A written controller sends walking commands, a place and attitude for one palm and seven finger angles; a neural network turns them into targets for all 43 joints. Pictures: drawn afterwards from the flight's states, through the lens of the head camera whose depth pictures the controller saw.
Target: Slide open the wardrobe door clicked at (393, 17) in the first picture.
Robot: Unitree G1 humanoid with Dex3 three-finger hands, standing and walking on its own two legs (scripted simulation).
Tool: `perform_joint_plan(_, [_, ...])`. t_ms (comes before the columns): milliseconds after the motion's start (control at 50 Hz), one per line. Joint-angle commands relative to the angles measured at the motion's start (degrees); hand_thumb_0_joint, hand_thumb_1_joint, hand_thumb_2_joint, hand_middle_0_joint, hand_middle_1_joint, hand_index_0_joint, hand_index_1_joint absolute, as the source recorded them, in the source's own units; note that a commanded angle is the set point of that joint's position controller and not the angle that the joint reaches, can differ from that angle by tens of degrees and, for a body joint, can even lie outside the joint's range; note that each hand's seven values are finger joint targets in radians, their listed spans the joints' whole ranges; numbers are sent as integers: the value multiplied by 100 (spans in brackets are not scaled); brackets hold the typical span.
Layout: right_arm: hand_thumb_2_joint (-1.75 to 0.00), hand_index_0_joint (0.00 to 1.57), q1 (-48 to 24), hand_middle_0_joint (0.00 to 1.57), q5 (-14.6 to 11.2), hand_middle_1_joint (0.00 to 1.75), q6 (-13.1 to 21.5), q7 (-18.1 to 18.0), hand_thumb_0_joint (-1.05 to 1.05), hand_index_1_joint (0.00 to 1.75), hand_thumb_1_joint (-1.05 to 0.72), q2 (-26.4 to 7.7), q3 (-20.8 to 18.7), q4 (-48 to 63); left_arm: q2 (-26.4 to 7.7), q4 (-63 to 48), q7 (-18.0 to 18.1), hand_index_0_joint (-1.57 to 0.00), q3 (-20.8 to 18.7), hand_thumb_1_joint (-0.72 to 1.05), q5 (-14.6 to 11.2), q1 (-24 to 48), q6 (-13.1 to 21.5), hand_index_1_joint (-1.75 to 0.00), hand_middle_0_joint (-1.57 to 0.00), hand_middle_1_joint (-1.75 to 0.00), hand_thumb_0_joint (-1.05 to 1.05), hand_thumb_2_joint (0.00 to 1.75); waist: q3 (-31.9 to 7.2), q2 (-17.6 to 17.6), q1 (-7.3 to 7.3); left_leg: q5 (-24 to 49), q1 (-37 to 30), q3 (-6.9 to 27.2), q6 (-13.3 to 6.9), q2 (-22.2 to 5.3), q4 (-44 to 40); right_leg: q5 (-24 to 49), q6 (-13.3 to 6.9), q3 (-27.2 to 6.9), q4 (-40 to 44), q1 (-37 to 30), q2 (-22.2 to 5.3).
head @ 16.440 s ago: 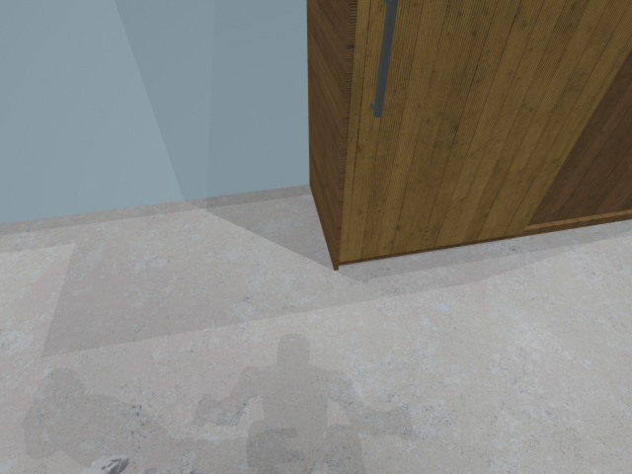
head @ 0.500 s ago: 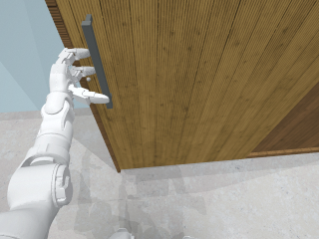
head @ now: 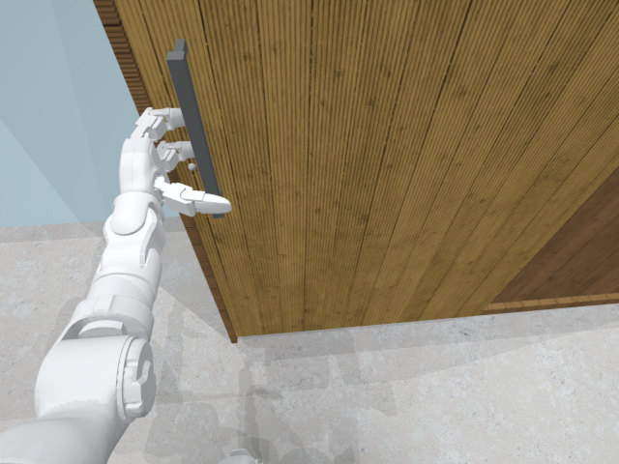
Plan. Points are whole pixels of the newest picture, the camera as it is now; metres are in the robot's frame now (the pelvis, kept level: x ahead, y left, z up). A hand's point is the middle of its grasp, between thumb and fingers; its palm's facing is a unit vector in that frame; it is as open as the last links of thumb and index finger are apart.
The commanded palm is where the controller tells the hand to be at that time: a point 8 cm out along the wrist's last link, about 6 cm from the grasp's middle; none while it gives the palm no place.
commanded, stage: slide the fingers in behind the handle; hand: left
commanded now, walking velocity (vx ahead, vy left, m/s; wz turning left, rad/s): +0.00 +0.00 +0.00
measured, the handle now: (202, 143) +0.52 +0.14 +0.12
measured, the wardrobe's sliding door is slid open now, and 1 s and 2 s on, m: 0.00 0.00 0.00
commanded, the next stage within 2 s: grip the handle and tug to test in 1.38 s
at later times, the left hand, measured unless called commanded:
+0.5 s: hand (205, 168) +0.46 +0.12 +0.13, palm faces +0.05 -1.00 +0.01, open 14.0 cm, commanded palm +0.43 +0.18 +0.12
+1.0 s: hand (216, 166) +0.47 +0.11 +0.13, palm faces +0.05 -1.00 +0.01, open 14.0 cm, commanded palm +0.44 +0.16 +0.12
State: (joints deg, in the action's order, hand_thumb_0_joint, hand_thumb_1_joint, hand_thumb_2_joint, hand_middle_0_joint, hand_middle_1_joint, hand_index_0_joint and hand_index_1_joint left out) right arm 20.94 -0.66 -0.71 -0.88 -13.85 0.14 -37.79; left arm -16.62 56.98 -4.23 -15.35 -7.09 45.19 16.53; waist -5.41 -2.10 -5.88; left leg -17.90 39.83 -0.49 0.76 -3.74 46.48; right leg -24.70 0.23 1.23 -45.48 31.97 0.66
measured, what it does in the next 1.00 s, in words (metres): stands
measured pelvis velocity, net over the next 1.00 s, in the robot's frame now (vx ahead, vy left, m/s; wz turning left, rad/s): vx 0.00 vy -0.01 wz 0.00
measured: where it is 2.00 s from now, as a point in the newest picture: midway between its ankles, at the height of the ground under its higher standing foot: outside the picture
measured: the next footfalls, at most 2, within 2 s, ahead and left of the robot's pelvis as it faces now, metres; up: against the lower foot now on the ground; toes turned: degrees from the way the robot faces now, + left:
none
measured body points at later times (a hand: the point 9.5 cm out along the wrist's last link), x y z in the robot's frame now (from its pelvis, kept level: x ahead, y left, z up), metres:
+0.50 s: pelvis +0.01 -0.01 +0.00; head +0.05 -0.01 +0.45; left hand +0.45 +0.18 +0.13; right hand +0.06 -0.27 -0.12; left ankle +0.05 +0.13 -0.70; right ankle -0.03 -0.13 -0.70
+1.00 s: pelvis +0.00 -0.01 +0.00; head +0.05 -0.01 +0.45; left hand +0.46 +0.16 +0.13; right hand +0.05 -0.27 -0.12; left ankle +0.05 +0.13 -0.70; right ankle -0.03 -0.13 -0.70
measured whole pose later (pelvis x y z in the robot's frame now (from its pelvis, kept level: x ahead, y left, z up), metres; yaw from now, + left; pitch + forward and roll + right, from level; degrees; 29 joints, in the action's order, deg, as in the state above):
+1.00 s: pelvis +0.00 -0.01 +0.00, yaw +0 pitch +10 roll -1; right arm 20.5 -0.2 -0.8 -0.1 -13.7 -0.7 -38.4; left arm -12.7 54.1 0.6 -12.4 -6.3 43.6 16.2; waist -5.3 -2.2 -5.6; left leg -17.5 37.7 -0.4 1.4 -3.7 44.8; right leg -24.8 -0.3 1.3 -44.8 30.3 0.7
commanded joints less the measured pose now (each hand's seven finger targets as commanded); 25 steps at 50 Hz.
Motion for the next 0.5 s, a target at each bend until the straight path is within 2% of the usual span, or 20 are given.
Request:
perform_joint_plan(0, [-90,20,330,20,-32,30,161,-92,0,30,-90,-888,-318,522,-1382,-1496,153,-30,-300,-50,43,2647,408,-120,-30,-120,0,30,-2018,12,41,1104,-2080,73,-249,298,-395,1925,-51,93,699,-26,255])
perform_joint_plan(80, [-90,20,290,20,-44,30,179,-92,0,30,-90,-852,-323,494,-901,-1525,149,-30,89,-50,14,2783,399,-120,-30,-120,0,30,-1893,-70,-83,1114,-2269,111,-226,282,-391,1863,-59,125,731,170,269])
perform_joint_plan(140, [-90,20,333,20,-35,30,188,-109,0,30,-90,-891,-338,463,-993,-1392,137,-30,-42,-50,-50,2677,347,-120,-30,-120,0,30,-1981,103,-44,1182,-2218,100,-245,307,-377,1977,-59,104,741,23,260])
perform_joint_plan(160, [-90,20,301,20,-44,30,186,-104,0,30,-90,-882,-337,452,-1002,-1459,133,-30,-18,-50,-27,2740,356,-120,-30,-120,0,30,-2075,-60,-42,1238,-2304,110,-230,295,-383,2007,-64,108,708,63,245])
perform_joint_plan(180, [-90,20,283,20,-44,30,191,-89,0,30,-90,-857,-337,469,-825,-1492,127,-30,96,-50,-40,2710,346,-120,-30,-120,0,30,-2078,-92,-48,1273,-2353,95,-232,301,-369,2038,-59,105,723,88,250])
perform_joint_plan(240, [-90,20,314,20,-24,30,194,-62,0,30,-90,-856,-346,489,-741,-1544,154,-30,113,-50,-48,2466,340,-120,-30,-120,0,30,-2118,31,5,1467,-2347,99,-242,319,-351,2242,-70,127,692,-50,257])
perform_joint_plan(260, [-90,20,291,20,-43,30,182,-56,0,30,-90,-857,-357,487,-769,-1474,161,-30,61,-50,-51,2343,311,-120,-30,-120,0,30,-2075,133,15,1438,-2297,70,-242,310,-358,2273,-55,117,713,-57,253])
perform_joint_plan(320, [-90,20,255,20,-42,30,161,-44,0,30,-90,-843,-362,500,-714,-1585,191,-30,123,-50,-41,2385,265,-120,-30,-120,0,30,-2004,93,9,1352,-2240,38,-242,322,-379,2282,-42,97,742,-84,240])
perform_joint_plan(340, [-90,20,288,20,-26,30,156,-55,0,30,-90,-858,-354,505,-851,-1634,241,-30,-14,-50,-50,2395,279,-120,-30,-120,0,30,-1998,192,30,1373,-2188,49,-259,333,-387,2300,-47,105,739,-183,244])
perform_joint_plan(360, [-90,20,245,20,-36,30,153,-50,0,30,-90,-843,-352,528,-805,-1719,246,-30,58,-50,-17,2383,287,-120,-30,-120,0,30,-2065,87,44,1404,-2221,37,-250,333,-396,2355,-48,88,719,-185,238])
perform_joint_plan(420, [-90,20,213,20,-31,30,165,-38,0,30,-90,-817,-363,537,-765,-1883,288,-30,48,-50,-27,2365,317,-120,-30,-120,0,30,-2081,91,55,1412,-2255,8,-256,345,-398,2435,-41,70,748,-250,238])
perform_joint_plan(440, [-90,20,242,20,-15,30,156,-51,0,30,-90,-839,-354,532,-911,-1836,303,-30,-73,-50,-25,2253,329,-120,-30,-120,0,30,-2077,198,87,1409,-2173,14,-264,352,-394,2442,-45,65,745,-349,240])
perform_joint_plan(460, [-90,20,210,20,-31,30,146,-56,0,30,-90,-825,-347,513,-907,-1780,307,-30,-48,-50,-7,2257,325,-120,-30,-120,0,30,-2009,193,59,1367,-2137,6,-261,340,-421,2442,-35,56,751,-324,228])
perform_joint_plan(480, [-90,20,188,20,-25,30,151,-42,0,30,-90,-803,-334,535,-741,-1826,296,-30,100,-50,-12,2318,315,-120,-30,-120,0,30,-1932,99,45,1304,-2112,-12,-263,362,-423,2430,-29,42,774,-297,228])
